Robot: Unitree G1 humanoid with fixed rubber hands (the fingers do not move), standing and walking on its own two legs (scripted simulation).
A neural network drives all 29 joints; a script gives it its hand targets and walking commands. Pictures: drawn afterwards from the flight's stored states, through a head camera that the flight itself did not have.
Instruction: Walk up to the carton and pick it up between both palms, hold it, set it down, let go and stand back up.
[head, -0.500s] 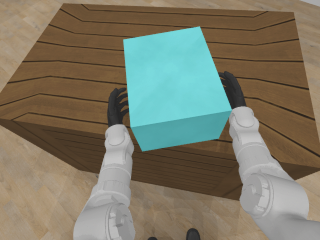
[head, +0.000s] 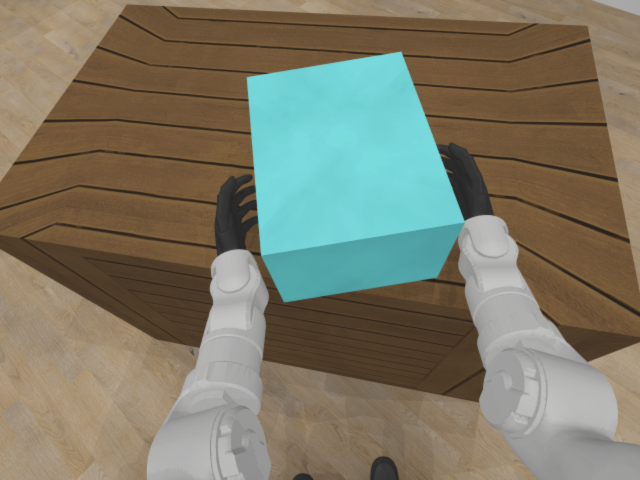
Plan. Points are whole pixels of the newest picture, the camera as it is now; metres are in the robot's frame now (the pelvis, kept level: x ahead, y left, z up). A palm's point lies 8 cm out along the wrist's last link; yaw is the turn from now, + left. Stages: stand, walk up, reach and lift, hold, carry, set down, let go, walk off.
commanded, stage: reach and lift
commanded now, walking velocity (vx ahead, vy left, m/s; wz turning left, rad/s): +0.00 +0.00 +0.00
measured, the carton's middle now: (342, 177) +0.50 +0.02 +0.02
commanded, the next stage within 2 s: none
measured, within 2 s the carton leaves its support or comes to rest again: leaves its support in 0.08 s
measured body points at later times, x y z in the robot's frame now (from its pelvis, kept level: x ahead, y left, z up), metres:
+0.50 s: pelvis -0.01 +0.00 +0.00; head +0.09 -0.01 +0.44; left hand +0.40 +0.15 +0.02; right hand +0.45 -0.15 +0.04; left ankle -0.03 +0.13 -0.74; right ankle +0.02 -0.08 -0.74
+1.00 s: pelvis -0.02 +0.00 +0.00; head +0.07 -0.01 +0.44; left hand +0.39 +0.16 +0.04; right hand +0.44 -0.15 +0.05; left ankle -0.03 +0.13 -0.74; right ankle +0.02 -0.08 -0.74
